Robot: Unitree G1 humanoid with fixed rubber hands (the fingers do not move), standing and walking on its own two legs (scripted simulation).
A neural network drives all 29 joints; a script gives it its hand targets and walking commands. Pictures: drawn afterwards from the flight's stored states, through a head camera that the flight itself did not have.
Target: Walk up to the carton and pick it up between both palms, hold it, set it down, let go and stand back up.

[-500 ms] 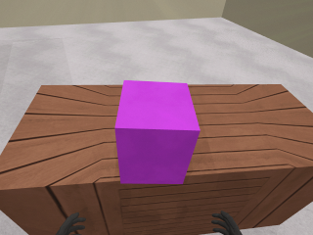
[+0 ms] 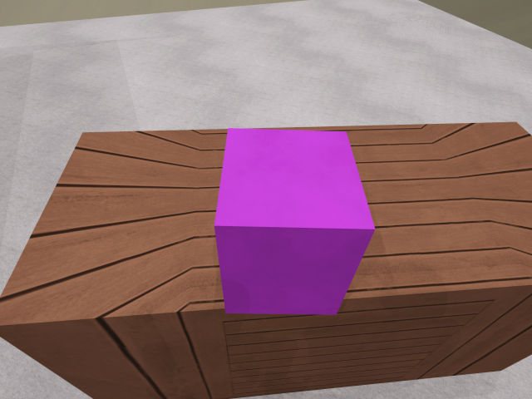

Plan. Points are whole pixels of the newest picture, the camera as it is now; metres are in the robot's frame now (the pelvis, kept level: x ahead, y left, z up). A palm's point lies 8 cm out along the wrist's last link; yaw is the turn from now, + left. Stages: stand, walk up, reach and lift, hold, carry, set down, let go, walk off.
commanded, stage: stand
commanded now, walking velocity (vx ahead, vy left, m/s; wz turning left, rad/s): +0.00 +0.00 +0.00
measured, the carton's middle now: (284, 225) +0.41 -0.03 +0.04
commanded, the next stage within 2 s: none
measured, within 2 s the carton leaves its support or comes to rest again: neither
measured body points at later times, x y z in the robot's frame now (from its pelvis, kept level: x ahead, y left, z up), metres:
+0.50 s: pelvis +0.03 +0.02 +0.00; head +0.03 +0.03 +0.45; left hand +0.01 +0.23 -0.16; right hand +0.02 -0.19 -0.16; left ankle +0.01 +0.11 -0.73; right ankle -0.04 -0.11 -0.73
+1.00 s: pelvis +0.01 +0.04 +0.00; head +0.01 +0.04 +0.45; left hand -0.03 +0.23 -0.17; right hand -0.03 -0.16 -0.16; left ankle +0.01 +0.11 -0.73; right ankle -0.04 -0.11 -0.73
